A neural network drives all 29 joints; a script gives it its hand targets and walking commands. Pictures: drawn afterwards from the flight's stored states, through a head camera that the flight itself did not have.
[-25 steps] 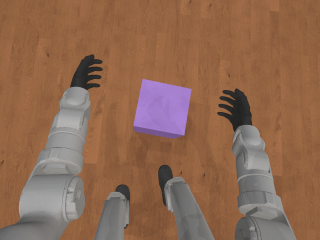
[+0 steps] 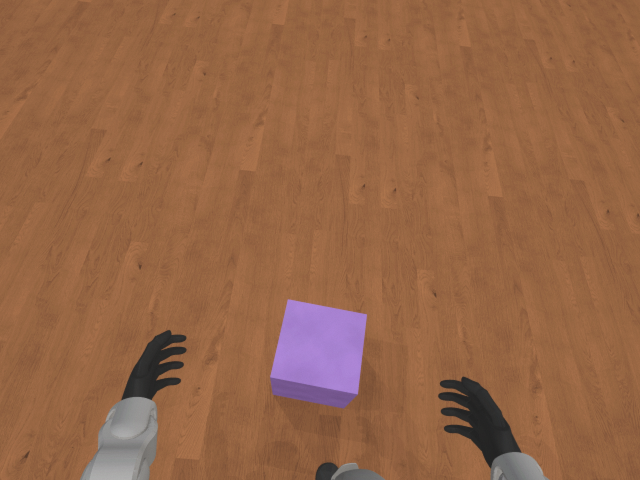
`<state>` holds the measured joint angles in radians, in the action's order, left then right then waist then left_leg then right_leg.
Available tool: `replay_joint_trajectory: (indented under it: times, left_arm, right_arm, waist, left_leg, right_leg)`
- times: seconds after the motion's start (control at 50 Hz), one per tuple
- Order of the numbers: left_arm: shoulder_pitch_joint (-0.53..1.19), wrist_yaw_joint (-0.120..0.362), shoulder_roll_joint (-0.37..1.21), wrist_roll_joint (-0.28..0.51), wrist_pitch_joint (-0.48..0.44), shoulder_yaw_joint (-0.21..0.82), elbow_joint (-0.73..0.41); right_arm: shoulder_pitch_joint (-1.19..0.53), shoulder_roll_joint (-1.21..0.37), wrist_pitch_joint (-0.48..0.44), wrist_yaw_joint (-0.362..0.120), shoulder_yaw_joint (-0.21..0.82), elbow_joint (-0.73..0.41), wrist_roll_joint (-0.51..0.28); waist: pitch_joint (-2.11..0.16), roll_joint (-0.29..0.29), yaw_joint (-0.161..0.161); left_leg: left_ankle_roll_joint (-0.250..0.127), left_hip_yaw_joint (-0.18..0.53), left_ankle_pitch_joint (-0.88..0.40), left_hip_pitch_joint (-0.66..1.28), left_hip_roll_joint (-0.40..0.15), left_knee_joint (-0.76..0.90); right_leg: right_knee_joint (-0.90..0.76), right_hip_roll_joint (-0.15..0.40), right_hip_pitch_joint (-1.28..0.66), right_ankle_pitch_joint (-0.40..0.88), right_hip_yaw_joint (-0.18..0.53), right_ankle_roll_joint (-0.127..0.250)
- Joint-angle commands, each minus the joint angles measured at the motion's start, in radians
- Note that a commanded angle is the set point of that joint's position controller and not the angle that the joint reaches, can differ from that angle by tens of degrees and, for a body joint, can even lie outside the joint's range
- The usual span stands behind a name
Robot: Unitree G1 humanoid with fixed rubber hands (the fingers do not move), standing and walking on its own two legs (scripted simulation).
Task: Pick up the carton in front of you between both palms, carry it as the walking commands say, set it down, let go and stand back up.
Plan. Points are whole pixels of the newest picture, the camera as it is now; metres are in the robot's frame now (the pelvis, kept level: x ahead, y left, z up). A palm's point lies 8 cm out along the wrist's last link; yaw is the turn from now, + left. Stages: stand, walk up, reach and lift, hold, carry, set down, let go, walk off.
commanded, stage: let go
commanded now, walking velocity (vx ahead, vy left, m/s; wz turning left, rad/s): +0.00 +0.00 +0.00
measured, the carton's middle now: (317, 356) +0.42 -0.08 -0.63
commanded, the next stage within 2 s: stand in 0.72 s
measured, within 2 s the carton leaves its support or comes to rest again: neither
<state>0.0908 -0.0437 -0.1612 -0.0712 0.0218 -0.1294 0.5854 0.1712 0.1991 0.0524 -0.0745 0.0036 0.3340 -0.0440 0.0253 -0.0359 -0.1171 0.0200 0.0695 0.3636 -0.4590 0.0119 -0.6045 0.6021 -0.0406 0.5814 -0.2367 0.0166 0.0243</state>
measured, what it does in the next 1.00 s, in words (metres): stands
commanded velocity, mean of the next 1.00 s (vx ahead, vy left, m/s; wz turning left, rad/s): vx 0.00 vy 0.00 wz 0.00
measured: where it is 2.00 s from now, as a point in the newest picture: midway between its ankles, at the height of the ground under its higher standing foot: outside the picture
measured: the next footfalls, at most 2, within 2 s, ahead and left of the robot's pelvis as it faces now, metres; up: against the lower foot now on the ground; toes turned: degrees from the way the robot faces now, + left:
none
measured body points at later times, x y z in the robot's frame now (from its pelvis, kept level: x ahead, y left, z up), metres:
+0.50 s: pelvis +0.01 +0.04 +0.01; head +0.02 +0.04 +0.46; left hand +0.18 +0.27 -0.06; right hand +0.19 -0.20 -0.06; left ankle -0.05 +0.14 -0.72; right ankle +0.03 -0.10 -0.72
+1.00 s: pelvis +0.02 +0.01 +0.01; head +0.03 -0.02 +0.46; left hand +0.14 +0.31 -0.07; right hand +0.16 -0.28 -0.10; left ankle -0.05 +0.14 -0.72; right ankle +0.03 -0.10 -0.72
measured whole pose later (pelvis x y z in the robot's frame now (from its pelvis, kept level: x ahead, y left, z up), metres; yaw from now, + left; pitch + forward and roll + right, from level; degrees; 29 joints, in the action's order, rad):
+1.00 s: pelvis +0.02 +0.01 +0.01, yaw +0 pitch +0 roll +0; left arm -0.21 -0.01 -0.33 -0.05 0.01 -0.07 0.71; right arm 0.23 0.35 0.02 0.01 -0.05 0.64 0.04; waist 0.02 0.07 0.01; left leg 0.01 0.08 0.38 -0.15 0.01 -0.52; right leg 0.55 -0.04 0.28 -0.28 0.01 0.02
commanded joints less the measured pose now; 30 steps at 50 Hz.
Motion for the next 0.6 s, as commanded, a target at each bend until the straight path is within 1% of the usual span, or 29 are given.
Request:
replay_joint_trajectory:
  times: [0.0,0.08,0.18,0.24,0.34,0.36,0.38,0.4,0.42,0.58]
  left_arm:
    - [-0.043,0.013,-0.089,0.004,-0.024,-0.007,-0.115]
    - [-0.134,0.034,-0.093,0.018,-0.022,0.015,-0.148]
    - [-0.235,0.067,-0.101,0.046,-0.003,0.047,-0.199]
    - [-0.258,0.084,-0.106,0.064,0.013,0.067,-0.225]
    - [-0.262,0.101,-0.114,0.08,0.045,0.087,-0.254]
    - [-0.305,0.078,-0.115,0.089,0.019,0.09,-0.2]
    - [-0.288,0.068,-0.113,0.088,0.017,0.094,-0.211]
    - [-0.273,0.064,-0.113,0.092,0.019,0.101,-0.216]
    - [-0.26,0.062,-0.117,0.096,0.022,0.102,-0.22]
    - [-0.278,0.059,-0.135,0.084,0.062,0.088,-0.2]
  right_arm:
    - [0.016,0.089,-0.021,0.007,-0.029,-0.09,-0.002]
    - [0.036,0.102,-0.022,0.007,-0.045,-0.045,0.0]
    - [0.065,0.116,-0.013,0.005,-0.064,-0.004,0.016]
    - [0.066,0.121,-0.001,0.005,-0.076,0.008,0.031]
    - [0.047,0.126,0.029,0.004,-0.091,0.008,0.052]
    - [0.01,0.168,0.082,0.029,-0.096,-0.042,0.064]
    - [0.033,0.165,0.098,0.037,-0.087,-0.021,0.066]
    - [0.03,0.163,0.106,0.041,-0.084,-0.025,0.063]
    - [0.027,0.158,0.113,0.043,-0.079,-0.027,0.061]
    - [0.008,0.146,0.159,0.056,-0.072,-0.048,0.062]
  waist:
    - [-0.295,0.034,0.053]
    - [-0.229,0.074,0.075]
    - [-0.158,0.086,0.09]
    - [-0.103,0.078,0.092]
    - [-0.021,0.071,0.096]
    - [-0.064,0.072,0.089]
    - [-0.053,0.085,0.092]
    - [-0.045,0.085,0.086]
    - [-0.038,0.086,0.088]
    - [0.014,0.087,0.116]
  left_leg:
    - [-0.017,-0.053,-0.188,-0.058,0.042,0.133]
    - [-0.008,-0.04,-0.276,0.066,0.026,0.173]
    - [0.004,-0.024,-0.379,0.184,0.007,0.222]
    - [0.007,-0.019,-0.389,0.209,-0.001,0.246]
    - [0.004,-0.01,-0.34,0.201,-0.017,0.276]
    - [0.005,-0.003,-0.436,0.266,-0.02,0.234]
    - [0.014,-0.002,-0.458,0.27,-0.022,0.224]
    - [0.017,0.002,-0.459,0.267,-0.027,0.222]
    - [0.018,0.005,-0.455,0.26,-0.028,0.221]
    - [0.006,-0.017,-0.361,0.198,-0.019,0.231]
  right_leg:
    - [-0.048,0.034,-0.588,0.476,0.049,-0.062]
    - [-0.095,0.017,-0.57,0.442,0.03,-0.054]
    - [-0.142,-0.007,-0.577,0.393,0.008,-0.044]
    - [-0.159,-0.016,-0.58,0.346,-0.002,-0.038]
    - [-0.165,-0.025,-0.602,0.263,-0.016,-0.032]
    - [-0.133,-0.049,-0.554,0.221,-0.031,-0.041]
    - [-0.134,-0.047,-0.528,0.199,-0.034,-0.036]
    - [-0.131,-0.046,-0.51,0.184,-0.033,-0.034]
    - [-0.129,-0.044,-0.503,0.177,-0.031,-0.032]
    - [-0.125,-0.039,-0.553,0.164,-0.021,-0.024]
